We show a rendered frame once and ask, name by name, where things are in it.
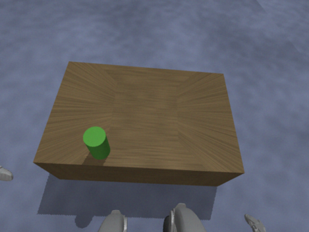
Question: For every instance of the right robot hand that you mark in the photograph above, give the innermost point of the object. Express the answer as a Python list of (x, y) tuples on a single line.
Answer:
[(256, 225)]

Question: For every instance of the can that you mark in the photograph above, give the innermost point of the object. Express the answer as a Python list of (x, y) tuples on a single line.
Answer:
[(96, 141)]

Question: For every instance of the left robot hand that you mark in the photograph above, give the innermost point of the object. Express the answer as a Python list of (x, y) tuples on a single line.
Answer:
[(5, 175)]

